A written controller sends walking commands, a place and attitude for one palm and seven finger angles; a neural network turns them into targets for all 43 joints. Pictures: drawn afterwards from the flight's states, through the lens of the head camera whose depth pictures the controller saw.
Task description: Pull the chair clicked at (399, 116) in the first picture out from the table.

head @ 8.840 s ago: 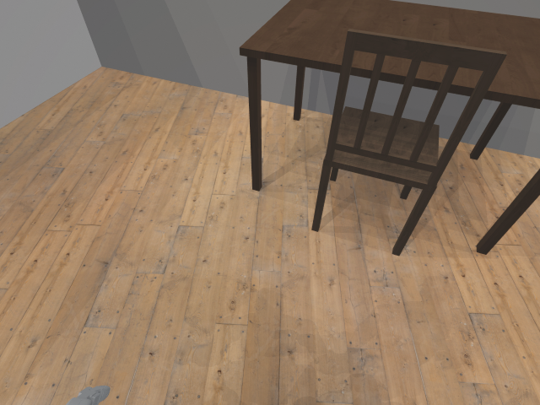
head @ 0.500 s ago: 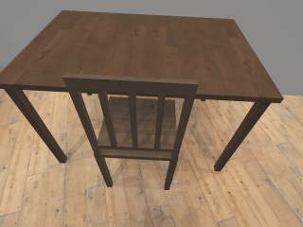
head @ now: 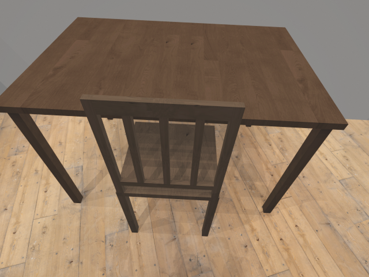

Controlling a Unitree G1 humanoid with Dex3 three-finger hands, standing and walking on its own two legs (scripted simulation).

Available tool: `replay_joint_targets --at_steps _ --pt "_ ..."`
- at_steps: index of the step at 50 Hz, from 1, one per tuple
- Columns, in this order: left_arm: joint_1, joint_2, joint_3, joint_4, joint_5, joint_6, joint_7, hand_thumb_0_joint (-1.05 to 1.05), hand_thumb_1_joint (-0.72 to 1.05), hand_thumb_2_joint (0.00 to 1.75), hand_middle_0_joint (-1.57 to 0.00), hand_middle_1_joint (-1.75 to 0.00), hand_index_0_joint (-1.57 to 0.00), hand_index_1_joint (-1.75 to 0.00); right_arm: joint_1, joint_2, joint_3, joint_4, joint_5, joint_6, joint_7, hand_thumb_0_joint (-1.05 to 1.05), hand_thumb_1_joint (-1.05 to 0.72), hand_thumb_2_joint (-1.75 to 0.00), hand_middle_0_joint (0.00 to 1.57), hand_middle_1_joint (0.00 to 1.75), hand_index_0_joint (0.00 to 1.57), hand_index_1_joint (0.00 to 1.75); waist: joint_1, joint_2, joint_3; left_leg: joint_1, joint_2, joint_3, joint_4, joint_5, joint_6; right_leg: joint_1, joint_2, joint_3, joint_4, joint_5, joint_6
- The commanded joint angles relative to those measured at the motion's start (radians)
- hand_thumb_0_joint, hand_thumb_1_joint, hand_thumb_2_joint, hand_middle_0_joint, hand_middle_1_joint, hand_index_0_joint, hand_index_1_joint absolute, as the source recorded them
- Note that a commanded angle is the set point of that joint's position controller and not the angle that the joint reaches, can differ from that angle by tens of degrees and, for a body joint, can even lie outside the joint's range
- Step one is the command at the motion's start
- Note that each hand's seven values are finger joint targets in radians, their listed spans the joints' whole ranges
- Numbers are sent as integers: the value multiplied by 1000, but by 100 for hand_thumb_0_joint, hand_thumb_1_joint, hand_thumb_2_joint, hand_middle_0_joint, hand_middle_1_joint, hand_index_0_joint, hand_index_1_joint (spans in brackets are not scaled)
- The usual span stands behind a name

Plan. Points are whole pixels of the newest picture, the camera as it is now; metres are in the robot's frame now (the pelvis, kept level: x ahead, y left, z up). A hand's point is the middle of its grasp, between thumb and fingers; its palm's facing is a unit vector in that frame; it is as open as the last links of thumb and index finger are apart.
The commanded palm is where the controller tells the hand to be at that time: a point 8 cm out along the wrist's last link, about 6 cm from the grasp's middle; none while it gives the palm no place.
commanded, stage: look again from close up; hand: left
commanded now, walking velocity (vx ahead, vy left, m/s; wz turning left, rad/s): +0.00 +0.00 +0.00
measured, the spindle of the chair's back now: (165, 154) +0.48 +0.09 -0.08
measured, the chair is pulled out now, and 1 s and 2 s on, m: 0.00 0.00 0.00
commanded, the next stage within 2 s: none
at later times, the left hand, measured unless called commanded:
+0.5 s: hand out of the picture -0.03 +0.15 -0.18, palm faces +0.05 -0.99 -0.14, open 7.3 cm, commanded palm none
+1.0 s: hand out of the picture -0.04 +0.14 -0.18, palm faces +0.06 -0.99 -0.15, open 7.3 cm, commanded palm none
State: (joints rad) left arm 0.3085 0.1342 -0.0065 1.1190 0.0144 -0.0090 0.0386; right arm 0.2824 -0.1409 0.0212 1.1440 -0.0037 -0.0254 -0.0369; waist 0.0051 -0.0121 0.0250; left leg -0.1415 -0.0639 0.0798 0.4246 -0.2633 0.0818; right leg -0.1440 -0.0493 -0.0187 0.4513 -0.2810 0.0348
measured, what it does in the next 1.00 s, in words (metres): stands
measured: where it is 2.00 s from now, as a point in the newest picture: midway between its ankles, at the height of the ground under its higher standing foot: outside the picture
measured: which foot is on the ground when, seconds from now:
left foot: down 0.00-1.00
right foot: down 0.00-1.00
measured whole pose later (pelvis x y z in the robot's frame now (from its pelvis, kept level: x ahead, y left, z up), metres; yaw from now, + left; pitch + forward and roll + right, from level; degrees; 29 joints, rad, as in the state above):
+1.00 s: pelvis -0.01 -0.01 +0.00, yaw +0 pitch -1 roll +0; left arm 0.34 0.11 -0.01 1.13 0.02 -0.01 0.04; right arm 0.31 -0.12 0.02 1.15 0.00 -0.02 -0.04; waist 0.01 -0.01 0.02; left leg -0.14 -0.06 0.07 0.40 -0.24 0.07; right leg -0.14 -0.04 -0.03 0.44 -0.27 0.02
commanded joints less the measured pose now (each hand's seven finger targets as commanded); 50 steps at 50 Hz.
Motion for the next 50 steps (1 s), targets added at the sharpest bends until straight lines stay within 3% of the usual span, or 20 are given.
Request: replay_joint_targets --at_steps 1,13,27,33,42,50 --pt "90 78 8 -21 -1 -8 7 0 90 90 -20 -30 -20 -30 56 -96 -17 -22 -2 -18 0 0 -90 -90 20 30 20 30 3 -4 60 -28 157 -152 -107 210 -27 -44 -58 52 -56 154 -55" --pt "106 71 7 -17 0 -8 5 0 90 90 -20 -30 -20 -30 67 -81 -18 -17 2 -17 0 0 -90 -90 20 30 20 30 5 10 74 -38 159 -154 -128 156 -25 -50 -57 45 -73 129 -55" --pt "124 56 7 -8 -1 -10 8 0 90 90 -20 -30 -20 -30 87 -76 -18 -15 0 -19 -3 0 -90 -90 20 30 20 30 1 8 50 -8 158 -157 -117 221 -27 -51 -59 47 -64 154 -57" --pt "126 57 9 -8 1 -9 7 0 90 90 -20 -30 -20 -30 83 -68 -17 -15 2 -17 -3 0 -90 -90 20 30 20 30 5 -3 83 -34 159 -153 -124 190 -26 -55 -56 49 -74 142 -58" --pt "129 52 10 -8 1 -9 8 0 90 90 -20 -30 -20 -30 96 -69 -16 -16 1 -18 -4 0 -90 -90 20 30 20 30 3 18 59 -16 161 -156 -125 204 -29 -51 -55 49 -67 148 -59" --pt "136 51 10 -8 1 -12 9 0 90 90 -20 -30 -20 -30 90 -58 -16 -15 2 -15 -2 0 -90 -90 20 30 20 30 5 -8 81 -32 153 -152 -121 167 -30 -62 -58 57 -81 143 -64"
